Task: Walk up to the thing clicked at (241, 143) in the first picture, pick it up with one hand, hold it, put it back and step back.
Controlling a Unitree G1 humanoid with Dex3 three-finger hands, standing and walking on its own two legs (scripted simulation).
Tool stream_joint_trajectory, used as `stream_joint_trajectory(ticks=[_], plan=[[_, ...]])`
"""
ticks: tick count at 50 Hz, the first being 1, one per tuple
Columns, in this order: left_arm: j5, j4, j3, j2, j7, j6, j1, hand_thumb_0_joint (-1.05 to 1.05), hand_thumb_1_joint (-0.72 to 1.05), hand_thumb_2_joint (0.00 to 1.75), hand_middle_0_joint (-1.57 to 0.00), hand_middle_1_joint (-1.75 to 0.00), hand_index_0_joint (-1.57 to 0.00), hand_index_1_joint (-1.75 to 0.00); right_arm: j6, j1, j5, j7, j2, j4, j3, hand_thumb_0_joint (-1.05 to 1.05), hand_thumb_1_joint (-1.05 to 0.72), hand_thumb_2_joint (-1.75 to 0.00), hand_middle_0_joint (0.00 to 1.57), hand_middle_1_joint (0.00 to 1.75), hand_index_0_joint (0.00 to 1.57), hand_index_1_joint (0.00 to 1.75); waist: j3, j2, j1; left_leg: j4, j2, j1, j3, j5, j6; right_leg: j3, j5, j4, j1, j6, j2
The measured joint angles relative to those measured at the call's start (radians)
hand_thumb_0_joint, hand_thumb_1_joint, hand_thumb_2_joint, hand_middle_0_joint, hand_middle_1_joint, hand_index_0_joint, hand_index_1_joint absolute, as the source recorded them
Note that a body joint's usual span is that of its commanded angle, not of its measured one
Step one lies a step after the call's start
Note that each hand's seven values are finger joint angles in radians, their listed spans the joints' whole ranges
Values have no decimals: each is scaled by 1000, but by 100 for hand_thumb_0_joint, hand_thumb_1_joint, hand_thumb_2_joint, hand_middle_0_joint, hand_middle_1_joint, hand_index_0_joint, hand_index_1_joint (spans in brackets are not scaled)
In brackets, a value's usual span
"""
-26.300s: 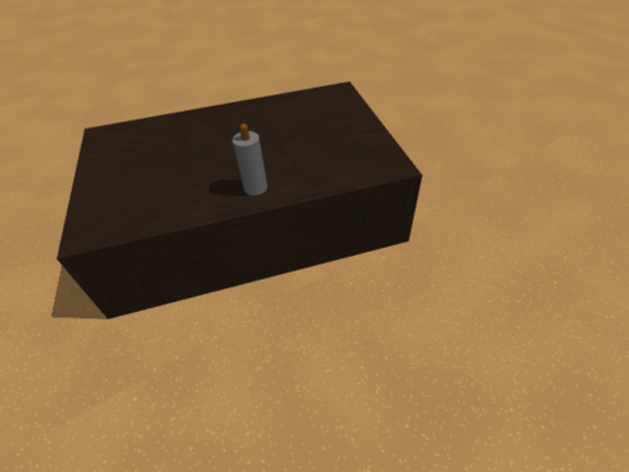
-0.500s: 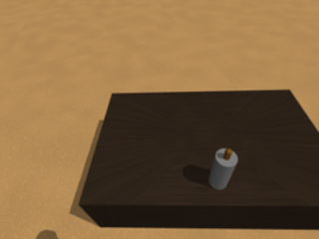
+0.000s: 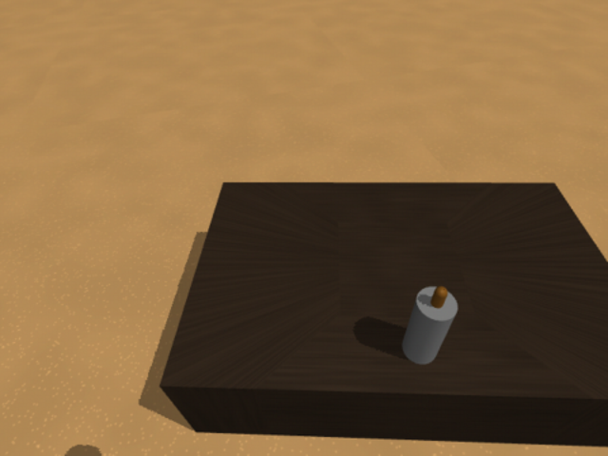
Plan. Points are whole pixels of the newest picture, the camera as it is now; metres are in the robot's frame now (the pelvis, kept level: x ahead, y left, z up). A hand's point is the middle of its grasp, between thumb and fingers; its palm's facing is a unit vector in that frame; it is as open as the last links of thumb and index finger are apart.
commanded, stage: stand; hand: right
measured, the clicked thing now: (429, 321) +0.49 -0.23 -0.29
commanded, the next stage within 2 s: none
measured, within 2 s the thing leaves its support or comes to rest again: neither
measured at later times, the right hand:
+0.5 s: hand out of the picture +0.07 -0.24 -0.16, palm faces -0.04 +0.94 -0.34, open 7.4 cm
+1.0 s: hand out of the picture +0.09 -0.25 -0.16, palm faces -0.04 +0.94 -0.34, open 7.4 cm
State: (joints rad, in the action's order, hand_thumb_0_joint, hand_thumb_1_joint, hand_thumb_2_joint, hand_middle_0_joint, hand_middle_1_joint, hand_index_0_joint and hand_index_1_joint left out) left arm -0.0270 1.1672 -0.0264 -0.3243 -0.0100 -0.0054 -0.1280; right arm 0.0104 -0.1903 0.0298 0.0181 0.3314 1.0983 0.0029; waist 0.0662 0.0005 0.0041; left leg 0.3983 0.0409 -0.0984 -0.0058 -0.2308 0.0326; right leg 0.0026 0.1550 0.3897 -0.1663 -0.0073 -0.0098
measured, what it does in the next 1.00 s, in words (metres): stands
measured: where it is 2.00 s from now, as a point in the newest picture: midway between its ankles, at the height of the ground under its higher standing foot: outside the picture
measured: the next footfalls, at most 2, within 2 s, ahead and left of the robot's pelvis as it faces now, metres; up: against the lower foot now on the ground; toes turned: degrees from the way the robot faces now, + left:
none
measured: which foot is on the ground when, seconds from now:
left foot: down 0.00-1.00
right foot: down 0.00-1.00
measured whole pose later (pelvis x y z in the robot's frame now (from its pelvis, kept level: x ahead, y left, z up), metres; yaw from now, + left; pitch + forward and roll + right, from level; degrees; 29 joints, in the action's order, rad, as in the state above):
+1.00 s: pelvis +0.02 +0.00 +0.00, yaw +0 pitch -2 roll +0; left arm -0.01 1.16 0.00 -0.34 -0.01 0.01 -0.09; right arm 0.01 -0.13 0.02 0.01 0.35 1.13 -0.01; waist 0.06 -0.01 0.00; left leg 0.32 0.03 -0.06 0.00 -0.22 0.03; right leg 0.01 0.16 0.34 -0.14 -0.02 -0.02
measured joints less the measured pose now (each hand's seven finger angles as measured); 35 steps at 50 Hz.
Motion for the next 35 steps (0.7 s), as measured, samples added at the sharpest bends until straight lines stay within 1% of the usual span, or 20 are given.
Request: stream_joint_trajectory(ticks=[3,6,10,14,17,21,35], plan=[[1,7,4,-2,0,0,0,1,90,90,-20,-30,-21,-30,-1,5,-1,-2,-1,7,-3,0,-10,-63,18,27,19,26,1,0,2,-7,-3,2,-1,4,-2,-1,-3,-5,1,-2,-3],[2,12,8,-2,0,3,-1,1,90,90,-20,-30,-21,-30,-2,10,-2,-4,-3,12,-5,0,-32,-74,19,28,19,28,1,-1,4,-14,-6,5,-2,8,-3,-3,-5,-8,2,-4,-6],[3,15,13,-1,-1,5,-1,1,90,90,-20,-30,-21,-30,-2,15,-5,-6,-5,15,-8,0,-59,-83,20,29,20,29,-1,-2,5,-21,-8,6,-3,10,-5,-4,-5,-11,2,-5,-8],[4,15,17,-1,1,9,0,1,90,90,-20,-30,-21,-30,-2,22,-7,-9,-4,17,-10,0,-75,-87,20,30,20,29,-1,-2,5,-25,-9,8,-3,10,-6,-3,-5,-15,3,-7,-9],[5,14,19,-1,2,10,3,1,90,90,-20,-30,-21,-30,-3,27,-8,-10,-3,17,-11,0,-82,-88,20,30,20,30,-1,-1,4,-28,-9,7,-3,10,-6,-3,-4,-18,3,-7,-9],[7,12,22,-2,2,12,7,1,90,90,-20,-30,-21,-30,-3,33,-9,-11,0,18,-11,0,-87,-89,20,30,20,30,0,0,2,-32,-9,8,-3,9,-7,-3,-4,-24,4,-8,-8],[11,1,27,-5,2,15,29,1,90,90,-20,-30,-21,-30,0,51,-13,-11,12,27,-12,0,-91,-90,20,30,20,30,-6,-2,-3,-58,-11,23,-3,9,-7,-2,1,-39,16,-10,-11]])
